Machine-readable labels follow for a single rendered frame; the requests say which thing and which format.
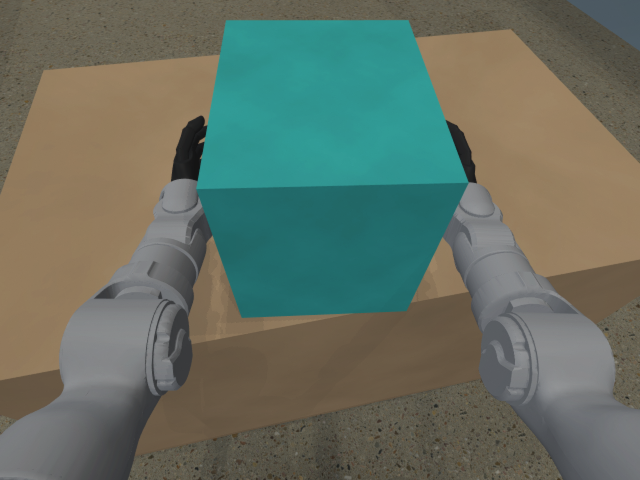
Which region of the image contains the robot left hand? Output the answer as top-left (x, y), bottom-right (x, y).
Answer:
top-left (171, 116), bottom-right (207, 181)

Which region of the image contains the right robot forearm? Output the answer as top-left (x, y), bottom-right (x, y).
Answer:
top-left (443, 182), bottom-right (616, 387)

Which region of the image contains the left robot forearm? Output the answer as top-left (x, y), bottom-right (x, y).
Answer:
top-left (59, 179), bottom-right (212, 384)

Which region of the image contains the robot right hand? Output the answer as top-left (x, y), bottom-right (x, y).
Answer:
top-left (446, 120), bottom-right (477, 183)

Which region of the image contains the robot left upper arm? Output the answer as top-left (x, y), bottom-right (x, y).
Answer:
top-left (0, 299), bottom-right (193, 480)

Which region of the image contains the carton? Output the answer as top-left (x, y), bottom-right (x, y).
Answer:
top-left (196, 20), bottom-right (469, 318)

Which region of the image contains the robot right upper arm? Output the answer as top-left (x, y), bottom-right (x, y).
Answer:
top-left (479, 312), bottom-right (640, 480)

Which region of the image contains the pedestal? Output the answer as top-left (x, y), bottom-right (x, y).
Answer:
top-left (0, 29), bottom-right (640, 456)

